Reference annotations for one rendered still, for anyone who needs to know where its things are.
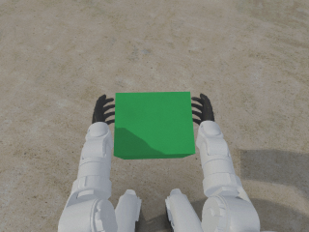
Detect carton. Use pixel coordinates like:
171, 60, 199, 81
113, 91, 196, 160

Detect robot right upper arm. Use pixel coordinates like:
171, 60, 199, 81
201, 194, 276, 232

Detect robot left forearm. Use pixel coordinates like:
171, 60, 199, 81
58, 122, 114, 232

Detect robot left upper arm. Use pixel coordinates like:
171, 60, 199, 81
58, 197, 118, 232

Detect robot right hand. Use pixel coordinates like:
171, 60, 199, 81
191, 93, 215, 126

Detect robot left hand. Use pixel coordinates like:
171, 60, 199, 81
92, 94, 115, 125

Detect left robot thigh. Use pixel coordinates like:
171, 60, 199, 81
115, 193, 142, 232

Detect left robot shin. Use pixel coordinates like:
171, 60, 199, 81
119, 189, 137, 200

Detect robot right forearm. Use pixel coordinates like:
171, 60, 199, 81
195, 120, 261, 229

